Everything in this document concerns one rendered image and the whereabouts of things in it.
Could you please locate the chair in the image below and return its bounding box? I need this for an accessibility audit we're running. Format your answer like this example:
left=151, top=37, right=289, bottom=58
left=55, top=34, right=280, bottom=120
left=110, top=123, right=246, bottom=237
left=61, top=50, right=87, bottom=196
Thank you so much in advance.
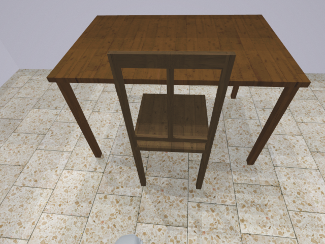
left=107, top=51, right=236, bottom=189

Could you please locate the table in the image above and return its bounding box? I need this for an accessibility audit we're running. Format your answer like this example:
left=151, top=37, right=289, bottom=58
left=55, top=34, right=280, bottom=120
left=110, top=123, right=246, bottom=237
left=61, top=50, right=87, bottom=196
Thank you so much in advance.
left=46, top=15, right=311, bottom=165

